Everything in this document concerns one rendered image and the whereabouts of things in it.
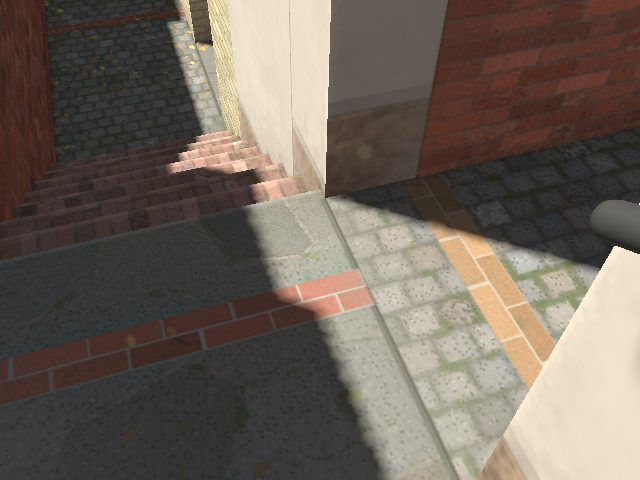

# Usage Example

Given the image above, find stairs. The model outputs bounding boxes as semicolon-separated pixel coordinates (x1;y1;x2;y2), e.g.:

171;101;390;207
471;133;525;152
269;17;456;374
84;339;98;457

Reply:
0;130;307;260

